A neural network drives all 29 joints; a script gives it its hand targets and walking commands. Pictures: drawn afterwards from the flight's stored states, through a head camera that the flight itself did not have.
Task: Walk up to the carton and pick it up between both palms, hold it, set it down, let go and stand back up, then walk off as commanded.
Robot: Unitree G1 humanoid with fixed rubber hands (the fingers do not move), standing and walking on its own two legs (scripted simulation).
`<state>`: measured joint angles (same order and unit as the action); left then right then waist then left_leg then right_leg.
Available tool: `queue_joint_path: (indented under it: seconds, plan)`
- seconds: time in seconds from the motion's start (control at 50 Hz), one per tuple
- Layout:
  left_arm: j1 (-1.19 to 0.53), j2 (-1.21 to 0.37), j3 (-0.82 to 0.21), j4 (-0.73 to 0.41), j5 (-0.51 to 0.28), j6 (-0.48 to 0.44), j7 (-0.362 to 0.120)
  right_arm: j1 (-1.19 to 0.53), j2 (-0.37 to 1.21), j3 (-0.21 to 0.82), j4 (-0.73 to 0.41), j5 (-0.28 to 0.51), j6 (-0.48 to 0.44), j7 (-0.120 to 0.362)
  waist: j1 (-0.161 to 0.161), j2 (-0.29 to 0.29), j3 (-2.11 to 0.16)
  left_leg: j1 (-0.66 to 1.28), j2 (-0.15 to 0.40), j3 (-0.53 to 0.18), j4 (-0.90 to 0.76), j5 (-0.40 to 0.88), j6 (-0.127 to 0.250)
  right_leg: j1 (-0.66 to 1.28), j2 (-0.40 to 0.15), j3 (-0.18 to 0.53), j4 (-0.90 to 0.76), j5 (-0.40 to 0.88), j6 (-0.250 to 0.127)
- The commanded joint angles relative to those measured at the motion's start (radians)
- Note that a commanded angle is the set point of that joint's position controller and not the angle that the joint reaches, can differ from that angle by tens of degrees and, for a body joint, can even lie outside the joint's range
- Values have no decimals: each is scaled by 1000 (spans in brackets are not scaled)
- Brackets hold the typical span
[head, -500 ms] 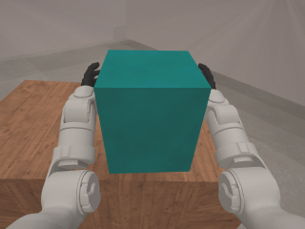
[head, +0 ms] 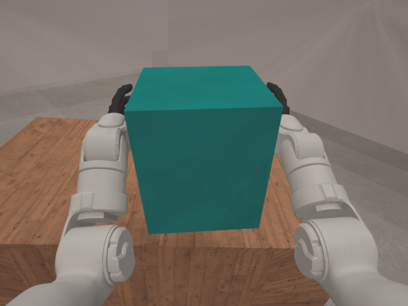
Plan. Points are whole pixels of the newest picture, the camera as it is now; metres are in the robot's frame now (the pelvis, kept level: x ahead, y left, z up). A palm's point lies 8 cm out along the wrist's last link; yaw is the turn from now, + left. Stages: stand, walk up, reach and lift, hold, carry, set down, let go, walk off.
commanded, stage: hold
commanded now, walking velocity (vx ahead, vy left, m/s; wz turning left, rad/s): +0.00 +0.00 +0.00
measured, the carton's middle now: (200, 147) +0.36 +0.01 +0.22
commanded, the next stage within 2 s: none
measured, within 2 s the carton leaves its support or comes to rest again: neither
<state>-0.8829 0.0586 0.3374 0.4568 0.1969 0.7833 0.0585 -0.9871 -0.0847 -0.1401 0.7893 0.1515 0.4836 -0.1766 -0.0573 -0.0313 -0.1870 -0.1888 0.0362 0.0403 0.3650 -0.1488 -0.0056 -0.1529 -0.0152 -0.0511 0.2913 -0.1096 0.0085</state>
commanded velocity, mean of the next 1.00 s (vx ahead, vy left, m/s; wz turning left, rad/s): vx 0.00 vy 0.00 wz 0.00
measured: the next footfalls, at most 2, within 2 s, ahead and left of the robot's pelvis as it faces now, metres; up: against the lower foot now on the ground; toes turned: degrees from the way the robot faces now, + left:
none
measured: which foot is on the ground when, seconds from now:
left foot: down 0.00-1.00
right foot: down 0.00-1.00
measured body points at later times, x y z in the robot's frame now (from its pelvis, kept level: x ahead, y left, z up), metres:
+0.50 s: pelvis +0.00 +0.00 +0.00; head -0.09 +0.02 +0.44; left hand +0.39 +0.17 +0.27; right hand +0.39 -0.14 +0.29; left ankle +0.03 +0.12 -0.75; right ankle +0.03 -0.13 -0.75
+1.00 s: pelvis +0.00 +0.00 +0.00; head -0.09 +0.02 +0.44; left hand +0.38 +0.17 +0.27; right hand +0.39 -0.14 +0.30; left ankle +0.03 +0.12 -0.75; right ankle +0.03 -0.13 -0.75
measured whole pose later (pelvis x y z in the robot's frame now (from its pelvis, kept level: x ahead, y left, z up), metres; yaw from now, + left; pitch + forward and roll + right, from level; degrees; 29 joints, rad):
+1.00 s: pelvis +0.00 +0.00 +0.00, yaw +0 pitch -2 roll -1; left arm -0.92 0.07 0.34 0.45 0.19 0.84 0.05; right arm -1.05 -0.10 -0.14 0.79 0.17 0.56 -0.19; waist -0.06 -0.03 -0.19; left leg -0.19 0.04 0.04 0.37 -0.15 -0.01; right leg -0.15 -0.01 -0.05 0.30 -0.11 0.01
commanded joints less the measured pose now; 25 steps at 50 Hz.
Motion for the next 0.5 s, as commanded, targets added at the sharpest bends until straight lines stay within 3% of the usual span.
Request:
queue_joint_path:
  seconds: [0.0, 0.04, 0.06, 0.08, 0.12, 0.14, 0.16, 0.18, 0.2, 0.24, 0.26, 0.32, 0.34, 0.36, 0.38, 0.4, 0.42, 0.44, 0.48]
  plan:
    - [-862, -616, -477, -253, -171, -33, -149, -941, 642, 379, -387, 295, 2, 85, -52, 93, -346, 139, -89, -47, -30, 176, -15, 254, 90, 17, -16, 188, 28]
    - [-928, -608, -475, -229, -179, -39, -145, -983, 642, 360, -357, 287, 1, 95, -35, 108, -348, 93, -92, -46, -48, 62, -13, 219, 84, 26, -24, 45, 26]
    - [-919, -603, -456, -268, -177, -36, -146, -941, 640, 362, -343, 283, 10, 94, -43, 109, -350, 112, -86, -44, -53, 92, -17, 237, 81, 24, -13, 102, 17]
    - [-968, -612, -483, -274, -195, -42, -142, -990, 663, 364, -358, 293, 6, 94, -33, 101, -371, 96, -86, -48, -54, 65, -17, 226, 88, 20, -12, 75, 22]
    - [-920, -592, -435, -206, -176, -32, -149, -940, 635, 341, -287, 279, 27, 98, -37, 97, -282, 76, -82, -43, -69, 36, -16, 198, 88, 23, -28, 44, 19]
    - [-937, -593, -450, -244, -190, -36, -149, -955, 644, 346, -322, 287, 21, 99, -41, 83, -361, 93, -82, -50, -49, 81, -16, 227, 91, 22, -12, 91, 19]
    - [-920, -587, -435, -219, -169, -27, -148, -915, 631, 332, -262, 283, 35, 99, -44, 98, -305, 87, -80, -46, -67, 37, -16, 214, 86, 25, -24, 61, 16]
    - [-937, -572, -436, -270, -173, -36, -148, -932, 644, 347, -298, 291, 28, 102, -28, 92, -366, 102, -81, -41, -55, 86, -13, 231, 84, 28, -7, 91, 15]
    - [-936, -567, -415, -190, -157, -29, -154, -950, 631, 330, -262, 278, 32, 102, -32, 91, -306, 79, -84, -48, -64, 31, -10, 200, 84, 24, -22, 30, 19]
    - [-864, -590, -407, -132, -141, -14, -159, -929, 601, 319, -252, 279, 40, 103, -38, 113, -266, 63, -82, -39, -81, 27, -21, 221, 90, 23, -18, 38, 11]
    - [-897, -584, -412, -163, -157, -20, -163, -988, 617, 326, -297, 284, 30, 103, -22, 89, -315, 66, -81, -42, -68, 67, -17, 226, 92, 22, -16, 60, 14]
    - [-880, -541, -355, -143, -106, -8, -179, -908, 614, 310, -202, 261, 46, 104, -29, 79, -237, 49, -80, -44, -86, -11, -2, 225, 75, 26, -22, 6, 14]
    - [-892, -555, -367, -117, -109, -4, -181, -943, 597, 306, -218, 266, 43, 107, -30, 110, -233, 40, -84, -37, -98, -31, -10, 212, 76, 21, -28, -25, 14]
    - [-876, -547, -362, -121, -123, -7, -181, -962, 593, 297, -237, 263, 42, 109, -21, 78, -257, 37, -81, -39, -95, -26, -5, 228, 80, 24, -26, -25, 11]
    - [-910, -562, -398, -177, -140, -20, -180, -936, 600, 301, -230, 266, 39, 108, -42, 110, -290, 49, -81, -42, -85, 8, -17, 243, 81, 22, -6, 24, 11]
    - [-880, -569, -390, -164, -134, -16, -180, -953, 603, 313, -260, 275, 37, 107, -31, 91, -290, 61, -83, -33, -85, 51, -15, 249, 85, 21, -16, 56, 13]
    - [-896, -560, -409, -217, -140, -20, -181, -910, 612, 316, -244, 277, 38, 105, -39, 111, -314, 68, -83, -40, -67, 71, -23, 258, 86, 22, -1, 86, 13]
    - [-911, -573, -414, -191, -156, -18, -179, -958, 599, 310, -267, 284, 36, 107, -31, 106, -323, 61, -76, -43, -75, 40, -22, 245, 92, 21, -6, 36, 11]
    - [-927, -604, -455, -216, -188, -25, -171, -982, 606, 322, -321, 281, 30, 105, -48, 111, -369, 74, -76, -44, -65, 77, -29, 248, 94, 21, 1, 73, 8]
